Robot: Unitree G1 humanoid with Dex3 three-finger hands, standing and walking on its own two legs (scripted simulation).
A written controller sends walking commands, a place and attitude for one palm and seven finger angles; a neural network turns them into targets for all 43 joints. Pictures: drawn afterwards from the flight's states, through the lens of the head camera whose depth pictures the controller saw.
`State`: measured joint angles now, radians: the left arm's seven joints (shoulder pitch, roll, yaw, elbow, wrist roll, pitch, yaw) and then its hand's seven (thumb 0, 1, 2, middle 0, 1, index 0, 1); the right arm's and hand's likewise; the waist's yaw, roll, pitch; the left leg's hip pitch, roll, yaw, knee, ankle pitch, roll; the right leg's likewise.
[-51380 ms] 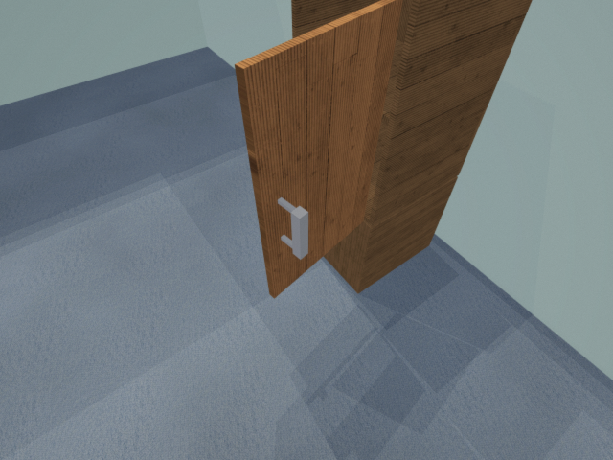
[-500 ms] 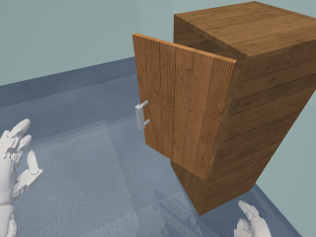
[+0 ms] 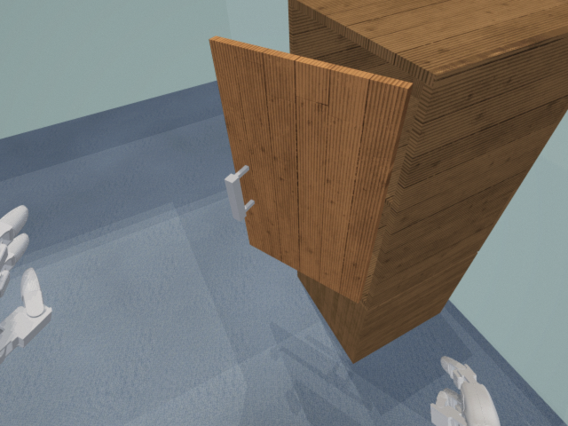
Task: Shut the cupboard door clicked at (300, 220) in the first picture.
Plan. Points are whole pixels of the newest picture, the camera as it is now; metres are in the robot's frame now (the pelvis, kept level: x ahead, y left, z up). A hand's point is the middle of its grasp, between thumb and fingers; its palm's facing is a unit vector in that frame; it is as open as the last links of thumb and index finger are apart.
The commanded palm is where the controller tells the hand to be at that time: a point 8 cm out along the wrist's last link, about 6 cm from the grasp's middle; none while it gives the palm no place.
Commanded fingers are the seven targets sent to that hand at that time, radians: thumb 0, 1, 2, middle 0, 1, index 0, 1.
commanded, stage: step back with the hand held close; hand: left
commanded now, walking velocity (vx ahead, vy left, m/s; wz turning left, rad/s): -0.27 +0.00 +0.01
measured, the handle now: (241, 193) +0.62 +0.15 -0.08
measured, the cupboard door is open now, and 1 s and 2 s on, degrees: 29 29 29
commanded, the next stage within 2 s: stop stepping back and stand still in 1.46 s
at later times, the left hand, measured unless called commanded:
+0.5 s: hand out of the picture +0.13 +0.29 +0.16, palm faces +0.46 -0.77 -0.45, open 7.5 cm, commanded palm +0.07 +0.31 +0.18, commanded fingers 0.00 0.90 0.90 -0.20 -0.30 -0.20 -0.30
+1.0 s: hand out of the picture +0.08 +0.28 +0.16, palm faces +0.47 -0.77 -0.43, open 7.5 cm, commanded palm +0.01 +0.31 +0.18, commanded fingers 0.00 0.90 0.90 -0.20 -0.30 -0.20 -0.30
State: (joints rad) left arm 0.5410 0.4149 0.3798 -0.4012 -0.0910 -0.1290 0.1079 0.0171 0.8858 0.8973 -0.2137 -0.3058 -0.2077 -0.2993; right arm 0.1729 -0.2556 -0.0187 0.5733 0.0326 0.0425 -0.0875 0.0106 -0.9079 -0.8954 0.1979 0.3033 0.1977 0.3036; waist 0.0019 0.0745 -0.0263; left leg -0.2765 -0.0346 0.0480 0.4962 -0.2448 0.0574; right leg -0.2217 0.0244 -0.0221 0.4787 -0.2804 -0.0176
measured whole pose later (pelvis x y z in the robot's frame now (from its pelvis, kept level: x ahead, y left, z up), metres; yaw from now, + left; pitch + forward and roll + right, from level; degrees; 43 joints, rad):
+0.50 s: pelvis -0.07 +0.01 -0.01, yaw +1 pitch +0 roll -2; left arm 0.52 0.41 0.43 -0.46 -0.04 -0.21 0.14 0.02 0.89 0.90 -0.21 -0.31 -0.21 -0.30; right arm 0.23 -0.23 0.01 0.56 0.01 -0.02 -0.09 0.01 -0.91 -0.90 0.20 0.30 0.20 0.30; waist 0.01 0.02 -0.01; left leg -0.43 -0.02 0.04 0.64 -0.23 0.08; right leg -0.36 0.03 -0.04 0.58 -0.24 -0.01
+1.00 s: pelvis -0.11 +0.01 -0.02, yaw +3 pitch +1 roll -2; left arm 0.51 0.42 0.44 -0.53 -0.02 -0.26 0.15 0.02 0.88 0.90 -0.21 -0.31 -0.21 -0.30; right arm 0.22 -0.21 -0.01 0.60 -0.01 -0.05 -0.06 0.01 -0.91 -0.90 0.20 0.30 0.20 0.30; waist -0.02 -0.01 -0.01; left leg -0.54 -0.01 0.05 0.71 -0.34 0.04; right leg -0.42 0.05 0.02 0.64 -0.23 -0.01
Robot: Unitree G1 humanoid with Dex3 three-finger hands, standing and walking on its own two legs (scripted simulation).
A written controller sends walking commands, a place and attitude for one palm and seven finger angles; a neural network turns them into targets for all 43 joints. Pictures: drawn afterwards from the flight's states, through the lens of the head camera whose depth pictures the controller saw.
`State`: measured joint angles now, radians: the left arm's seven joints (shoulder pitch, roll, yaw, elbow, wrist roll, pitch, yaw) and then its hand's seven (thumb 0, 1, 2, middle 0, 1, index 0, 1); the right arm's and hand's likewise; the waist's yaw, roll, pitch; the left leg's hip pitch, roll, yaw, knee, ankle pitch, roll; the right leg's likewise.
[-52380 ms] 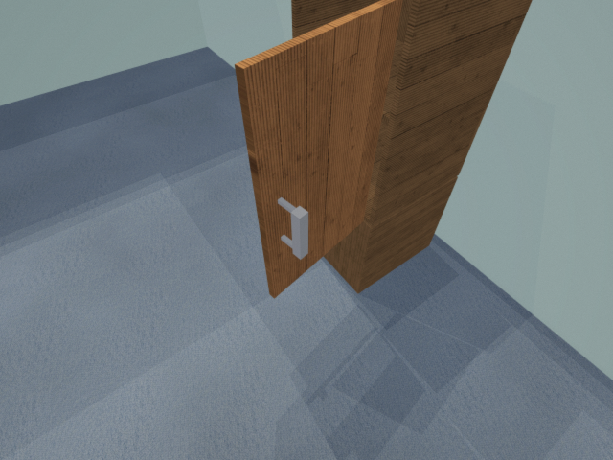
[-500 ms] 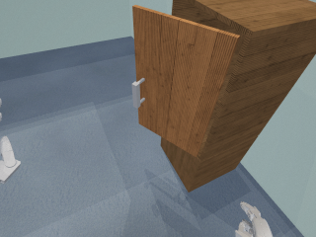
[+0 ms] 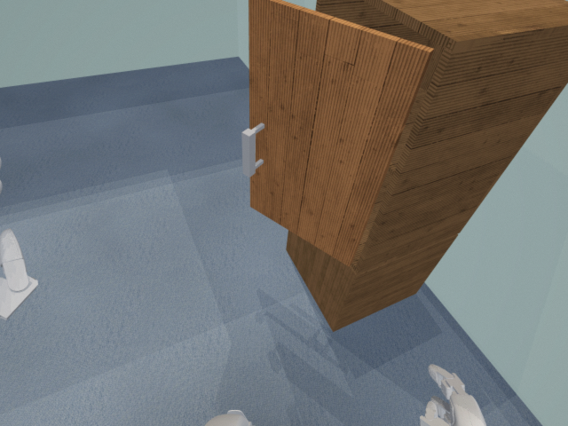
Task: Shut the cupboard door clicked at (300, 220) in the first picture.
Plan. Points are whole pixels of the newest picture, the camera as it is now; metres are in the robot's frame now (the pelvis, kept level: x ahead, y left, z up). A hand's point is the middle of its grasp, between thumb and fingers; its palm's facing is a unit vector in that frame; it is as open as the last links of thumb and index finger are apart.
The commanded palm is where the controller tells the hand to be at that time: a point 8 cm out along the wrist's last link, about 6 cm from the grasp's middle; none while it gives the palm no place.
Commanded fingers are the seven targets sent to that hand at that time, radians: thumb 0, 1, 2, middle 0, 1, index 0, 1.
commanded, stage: step back with the hand held close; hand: left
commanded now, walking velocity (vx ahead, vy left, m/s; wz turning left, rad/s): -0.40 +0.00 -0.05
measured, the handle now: (254, 149) +0.74 +0.10 -0.06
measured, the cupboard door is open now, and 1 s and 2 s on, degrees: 29 29 29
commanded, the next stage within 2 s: stop stepping back and stand still in 0.46 s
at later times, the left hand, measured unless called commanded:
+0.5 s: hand out of the picture +0.12 +0.27 +0.19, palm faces +0.41 -0.85 -0.32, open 7.5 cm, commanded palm +0.06 +0.32 +0.20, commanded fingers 0.00 0.90 0.90 -0.20 -0.30 -0.20 -0.30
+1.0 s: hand out of the picture -0.02 +0.32 +0.21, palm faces +0.29 -0.83 -0.48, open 7.5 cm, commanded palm -0.05 +0.38 +0.20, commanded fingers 0.00 0.90 0.90 -0.20 -0.30 -0.20 -0.30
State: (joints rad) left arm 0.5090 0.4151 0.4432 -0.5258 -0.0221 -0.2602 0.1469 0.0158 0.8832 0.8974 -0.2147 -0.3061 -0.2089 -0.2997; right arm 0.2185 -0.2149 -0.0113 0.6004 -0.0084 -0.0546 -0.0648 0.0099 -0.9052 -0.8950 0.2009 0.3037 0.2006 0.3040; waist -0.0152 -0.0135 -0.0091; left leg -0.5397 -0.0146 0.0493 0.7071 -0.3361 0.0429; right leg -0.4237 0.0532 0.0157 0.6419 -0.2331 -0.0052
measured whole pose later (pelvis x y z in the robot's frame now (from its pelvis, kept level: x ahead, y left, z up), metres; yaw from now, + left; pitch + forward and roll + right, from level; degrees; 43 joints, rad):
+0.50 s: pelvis -0.08 +0.02 +0.00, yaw +0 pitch +0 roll -6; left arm 0.43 0.42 0.38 -0.52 -0.06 -0.24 0.14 0.02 0.88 0.90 -0.21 -0.31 -0.21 -0.30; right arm 0.16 -0.17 0.01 0.65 0.00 -0.09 -0.07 0.01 -0.90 -0.89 0.20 0.30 0.20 0.30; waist 0.00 0.01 -0.04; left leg -0.54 0.08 0.13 0.44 0.05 0.03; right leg -0.14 0.08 0.01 0.53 -0.39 0.03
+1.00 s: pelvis -0.22 +0.09 +0.00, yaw -6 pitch -1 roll -1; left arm 0.64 0.55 0.49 -0.71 -0.07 -0.18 0.12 0.02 0.88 0.90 -0.21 -0.31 -0.21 -0.30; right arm 0.26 -0.15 0.01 0.62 -0.01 -0.06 -0.01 0.01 -0.90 -0.90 0.20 0.30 0.20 0.30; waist 0.01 -0.08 -0.04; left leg -0.66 0.02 0.06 1.05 -0.39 -0.06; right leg -0.24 0.07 -0.08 0.60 -0.36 -0.12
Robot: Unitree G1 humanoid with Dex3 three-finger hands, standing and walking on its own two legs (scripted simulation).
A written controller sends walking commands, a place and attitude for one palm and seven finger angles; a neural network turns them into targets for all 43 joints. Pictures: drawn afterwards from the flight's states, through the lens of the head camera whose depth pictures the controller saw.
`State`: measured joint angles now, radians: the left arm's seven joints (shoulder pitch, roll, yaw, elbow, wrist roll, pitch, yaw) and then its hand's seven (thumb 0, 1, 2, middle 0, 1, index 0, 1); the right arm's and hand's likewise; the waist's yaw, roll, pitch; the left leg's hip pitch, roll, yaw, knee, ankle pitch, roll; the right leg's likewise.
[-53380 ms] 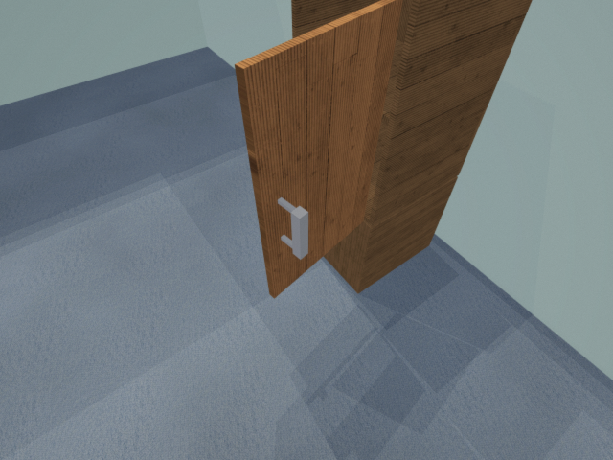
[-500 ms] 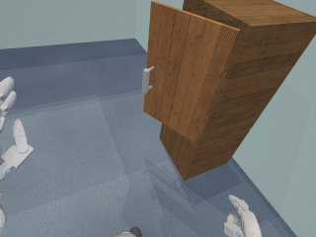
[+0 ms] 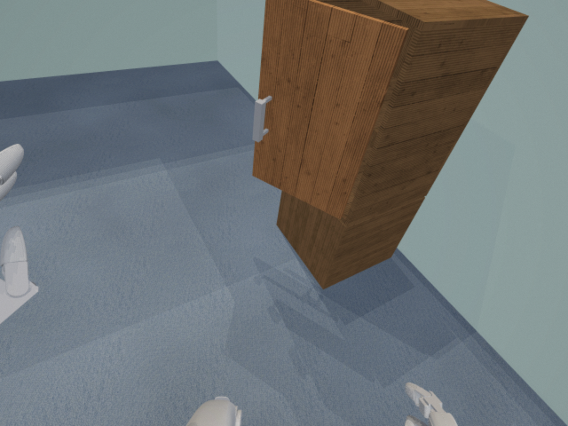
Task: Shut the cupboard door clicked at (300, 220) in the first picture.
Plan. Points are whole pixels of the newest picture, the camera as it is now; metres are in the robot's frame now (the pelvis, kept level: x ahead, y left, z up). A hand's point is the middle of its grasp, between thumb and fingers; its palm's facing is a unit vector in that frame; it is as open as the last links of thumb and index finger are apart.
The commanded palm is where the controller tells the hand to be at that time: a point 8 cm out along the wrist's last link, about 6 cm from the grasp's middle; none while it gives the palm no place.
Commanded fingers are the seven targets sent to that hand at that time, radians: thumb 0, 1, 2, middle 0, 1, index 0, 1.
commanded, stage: stop stepping back and stand still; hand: left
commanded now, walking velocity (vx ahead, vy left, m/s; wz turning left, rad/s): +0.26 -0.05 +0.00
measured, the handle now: (263, 118) +0.96 +0.12 -0.07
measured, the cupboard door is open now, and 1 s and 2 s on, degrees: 29 29 29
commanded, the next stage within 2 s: let the arm hang, fingers relaxed in 1.02 s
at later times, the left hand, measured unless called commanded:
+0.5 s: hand out of the picture +0.17 +0.32 +0.19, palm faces +0.45 -0.73 -0.51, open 7.5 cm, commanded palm +0.10 +0.34 +0.19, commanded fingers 0.00 0.90 0.90 -0.20 -0.30 -0.20 -0.30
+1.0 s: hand (38, 257) +0.22 +0.28 +0.17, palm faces +0.38 -0.77 -0.51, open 7.5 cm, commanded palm +0.16 +0.32 +0.19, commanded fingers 0.00 0.90 0.90 -0.20 -0.30 -0.20 -0.30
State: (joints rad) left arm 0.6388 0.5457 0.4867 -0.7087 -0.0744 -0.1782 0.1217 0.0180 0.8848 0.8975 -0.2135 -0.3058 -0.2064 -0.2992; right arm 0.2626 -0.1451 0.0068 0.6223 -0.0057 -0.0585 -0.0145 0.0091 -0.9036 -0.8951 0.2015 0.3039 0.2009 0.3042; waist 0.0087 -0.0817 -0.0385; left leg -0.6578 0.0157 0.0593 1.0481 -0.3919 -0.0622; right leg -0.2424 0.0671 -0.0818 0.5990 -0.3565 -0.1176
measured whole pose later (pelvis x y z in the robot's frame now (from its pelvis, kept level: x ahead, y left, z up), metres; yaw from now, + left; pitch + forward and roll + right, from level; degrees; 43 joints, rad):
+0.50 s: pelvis -0.03 +0.04 +0.01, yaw +1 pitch +2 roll -1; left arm 0.58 0.48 0.46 -0.52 -0.05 -0.13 0.17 0.02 0.89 0.90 -0.21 -0.31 -0.21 -0.30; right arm 0.27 -0.13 0.03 0.59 0.00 -0.03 -0.05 0.01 -0.90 -0.89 0.20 0.30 0.20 0.30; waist -0.01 -0.01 -0.04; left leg -0.34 0.11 0.10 0.56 -0.25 -0.02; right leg -0.19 0.02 -0.11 0.46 -0.34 -0.05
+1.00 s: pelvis +0.02 +0.02 +0.01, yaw +0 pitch +3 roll +1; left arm 0.60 0.45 0.42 -0.50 -0.05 -0.18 0.16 0.02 0.88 0.90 -0.22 -0.31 -0.21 -0.30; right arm 0.20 -0.20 0.00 0.59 0.03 -0.01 -0.07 0.01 -0.91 -0.90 0.20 0.30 0.20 0.30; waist -0.03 -0.01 -0.03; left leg -0.31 0.05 0.10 0.54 -0.27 -0.02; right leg -0.15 0.02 -0.07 0.50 -0.40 -0.04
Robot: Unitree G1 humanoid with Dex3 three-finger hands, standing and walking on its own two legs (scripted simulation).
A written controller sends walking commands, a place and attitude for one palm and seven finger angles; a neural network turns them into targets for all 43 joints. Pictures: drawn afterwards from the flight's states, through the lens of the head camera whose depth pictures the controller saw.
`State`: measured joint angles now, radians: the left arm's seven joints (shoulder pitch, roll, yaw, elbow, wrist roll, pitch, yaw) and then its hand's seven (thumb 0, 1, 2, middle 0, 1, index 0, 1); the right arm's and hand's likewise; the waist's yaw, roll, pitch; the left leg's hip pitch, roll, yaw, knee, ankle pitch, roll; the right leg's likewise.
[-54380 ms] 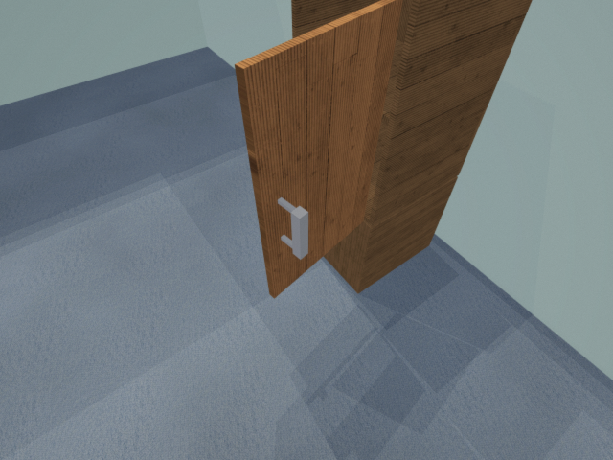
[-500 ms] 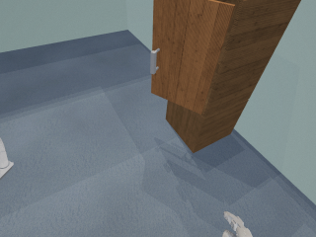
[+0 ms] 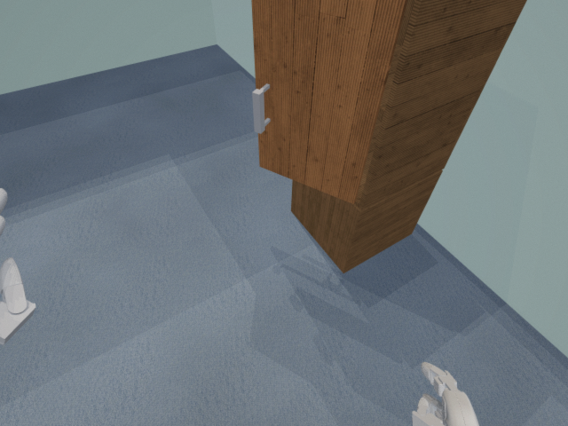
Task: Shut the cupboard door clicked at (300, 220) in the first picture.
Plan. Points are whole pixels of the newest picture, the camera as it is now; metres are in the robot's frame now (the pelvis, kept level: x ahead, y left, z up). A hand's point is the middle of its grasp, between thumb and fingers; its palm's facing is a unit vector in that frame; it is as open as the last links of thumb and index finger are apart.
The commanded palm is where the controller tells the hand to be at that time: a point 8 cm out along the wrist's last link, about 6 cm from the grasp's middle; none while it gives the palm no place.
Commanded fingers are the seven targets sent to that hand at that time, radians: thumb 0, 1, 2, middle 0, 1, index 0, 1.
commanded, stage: stop stepping back and stand still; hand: left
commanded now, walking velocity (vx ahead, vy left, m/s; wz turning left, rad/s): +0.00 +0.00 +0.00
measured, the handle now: (262, 108) +0.94 +0.09 -0.08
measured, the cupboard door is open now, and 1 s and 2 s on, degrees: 29 29 29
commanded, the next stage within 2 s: let the arm hang, fingers relaxed in 0.02 s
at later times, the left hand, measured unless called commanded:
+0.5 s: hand out of the picture -0.02 +0.21 -0.17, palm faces +0.07 -0.98 -0.19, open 6.9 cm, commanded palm none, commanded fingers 0.00 0.90 0.90 -0.20 -0.30 -0.20 -0.30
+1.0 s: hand out of the picture -0.10 +0.20 -0.17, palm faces +0.04 -0.99 -0.15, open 7.4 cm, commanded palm none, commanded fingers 0.00 0.90 0.90 -0.20 -0.30 -0.20 -0.30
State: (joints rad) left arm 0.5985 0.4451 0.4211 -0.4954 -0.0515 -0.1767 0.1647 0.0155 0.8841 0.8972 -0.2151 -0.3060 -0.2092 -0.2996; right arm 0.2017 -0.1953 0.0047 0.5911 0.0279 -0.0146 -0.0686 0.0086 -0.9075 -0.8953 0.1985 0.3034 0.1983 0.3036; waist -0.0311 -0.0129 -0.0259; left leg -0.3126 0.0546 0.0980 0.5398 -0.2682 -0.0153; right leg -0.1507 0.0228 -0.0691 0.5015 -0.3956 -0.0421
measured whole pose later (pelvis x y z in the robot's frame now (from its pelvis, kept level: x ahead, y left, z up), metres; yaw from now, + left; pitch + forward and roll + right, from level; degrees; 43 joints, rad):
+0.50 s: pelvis -0.04 +0.03 +0.00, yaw +2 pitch -1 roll -1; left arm 0.30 0.21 0.02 0.96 0.00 0.04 0.03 -0.03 1.00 0.90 -0.21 -0.30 -0.20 -0.30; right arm 0.27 -0.18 0.02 0.98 -0.03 0.04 -0.01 0.01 -0.91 -0.90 0.20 0.30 0.20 0.30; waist 0.00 -0.05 0.05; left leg -0.29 0.02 0.07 0.50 -0.20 0.03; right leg -0.11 -0.01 -0.11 0.45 -0.33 -0.02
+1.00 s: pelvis -0.05 +0.05 +0.01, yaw +0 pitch -2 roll +0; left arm 0.37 0.10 0.00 1.15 0.01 0.01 0.04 0.00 0.91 0.90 -0.20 -0.30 -0.19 -0.30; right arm 0.32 -0.11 -0.01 1.14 -0.01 0.02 -0.03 0.00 -0.91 -0.90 0.20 0.30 0.20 0.30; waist -0.01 0.00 0.01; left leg -0.23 -0.01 0.13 0.39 -0.14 0.06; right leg -0.10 -0.04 -0.05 0.42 -0.28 0.02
